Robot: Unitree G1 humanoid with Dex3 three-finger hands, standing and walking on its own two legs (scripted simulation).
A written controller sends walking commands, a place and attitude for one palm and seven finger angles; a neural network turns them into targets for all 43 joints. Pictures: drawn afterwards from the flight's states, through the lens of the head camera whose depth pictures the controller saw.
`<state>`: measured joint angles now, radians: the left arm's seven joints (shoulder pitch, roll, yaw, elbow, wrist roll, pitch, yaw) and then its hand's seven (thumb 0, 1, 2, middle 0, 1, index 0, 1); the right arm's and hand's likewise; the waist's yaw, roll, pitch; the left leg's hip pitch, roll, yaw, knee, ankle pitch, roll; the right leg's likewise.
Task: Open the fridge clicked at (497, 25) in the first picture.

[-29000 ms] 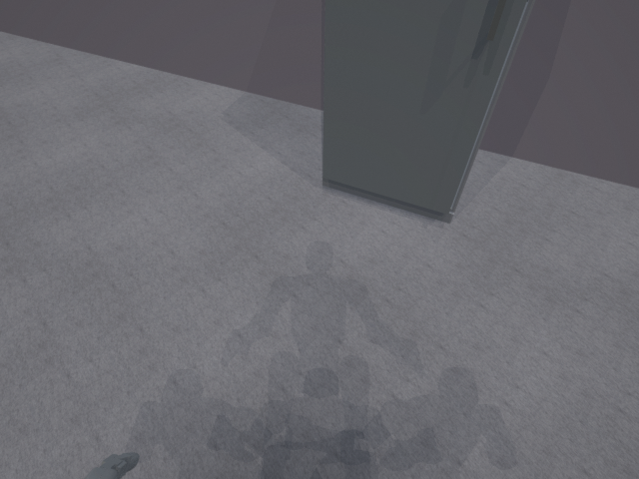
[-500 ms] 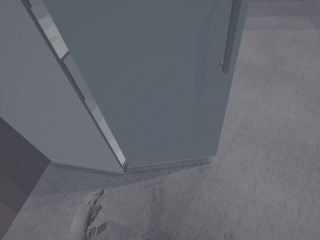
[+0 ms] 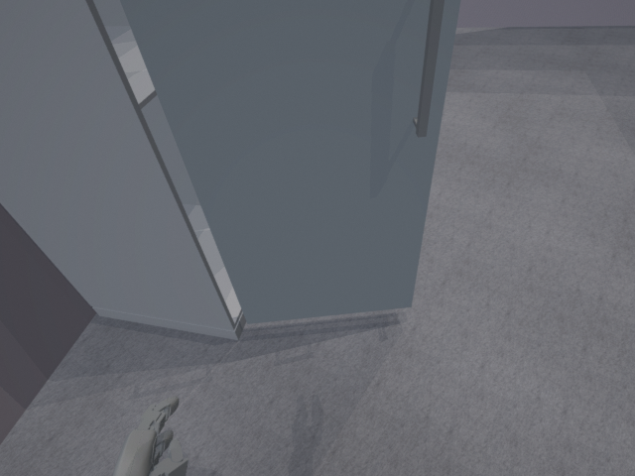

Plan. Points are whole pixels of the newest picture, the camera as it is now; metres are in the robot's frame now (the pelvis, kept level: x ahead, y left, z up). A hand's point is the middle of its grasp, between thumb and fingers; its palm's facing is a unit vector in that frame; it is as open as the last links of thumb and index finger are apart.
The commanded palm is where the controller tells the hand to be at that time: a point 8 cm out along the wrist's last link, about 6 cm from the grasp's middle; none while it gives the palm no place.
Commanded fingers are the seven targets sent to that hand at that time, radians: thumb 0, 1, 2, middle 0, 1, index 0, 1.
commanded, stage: stop stepping back and stand still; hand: right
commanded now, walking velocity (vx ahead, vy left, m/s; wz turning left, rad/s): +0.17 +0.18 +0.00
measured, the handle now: (427, 52) +0.77 -0.15 +0.20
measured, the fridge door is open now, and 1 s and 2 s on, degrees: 73 73 73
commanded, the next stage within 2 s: let the arm hang, fingers relaxed in 0.20 s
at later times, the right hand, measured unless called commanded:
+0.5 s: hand out of the picture +0.16 -0.19 -0.12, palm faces +0.09 +0.96 -0.27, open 7.4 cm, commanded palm none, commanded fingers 0.00 -0.90 -0.90 0.20 0.30 0.20 0.30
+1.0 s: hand out of the picture +0.05 -0.19 -0.15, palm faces +0.09 +0.97 -0.23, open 7.4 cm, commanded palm none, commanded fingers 0.00 -0.90 -0.90 0.20 0.30 0.20 0.30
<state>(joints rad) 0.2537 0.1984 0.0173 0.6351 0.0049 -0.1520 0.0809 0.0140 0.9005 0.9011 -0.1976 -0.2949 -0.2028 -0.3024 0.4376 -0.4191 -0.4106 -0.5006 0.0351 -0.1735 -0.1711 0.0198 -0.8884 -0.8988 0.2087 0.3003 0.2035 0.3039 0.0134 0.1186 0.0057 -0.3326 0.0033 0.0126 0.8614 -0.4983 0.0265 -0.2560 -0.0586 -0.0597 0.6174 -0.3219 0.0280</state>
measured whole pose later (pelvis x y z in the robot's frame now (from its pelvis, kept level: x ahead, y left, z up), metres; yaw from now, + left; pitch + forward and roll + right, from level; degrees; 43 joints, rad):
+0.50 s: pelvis +0.01 +0.01 -0.02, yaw -5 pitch +0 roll -2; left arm 0.22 0.24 0.00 0.75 0.07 0.00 -0.01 0.01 0.90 0.90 -0.20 -0.29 -0.20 -0.30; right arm 0.26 -0.21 -0.08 0.51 -0.03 0.08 0.01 0.01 -0.91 -0.90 0.20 0.30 0.19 0.30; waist 0.06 0.01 0.01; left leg -0.50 0.03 0.01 0.94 -0.48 -0.01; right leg -0.44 -0.03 -0.06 0.75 -0.31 0.01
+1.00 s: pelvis +0.04 +0.01 +0.02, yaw -5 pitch +0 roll +1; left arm 0.25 0.18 0.00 1.03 0.02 0.01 0.02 0.01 0.92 0.90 -0.20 -0.29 -0.20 -0.30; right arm 0.24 -0.20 0.00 1.05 -0.01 0.01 -0.02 0.00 -0.91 -0.90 0.20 0.30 0.20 0.30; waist -0.01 -0.02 0.03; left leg -0.22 -0.02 0.02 0.40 -0.18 0.02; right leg -0.15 0.02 -0.05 0.42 -0.28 -0.05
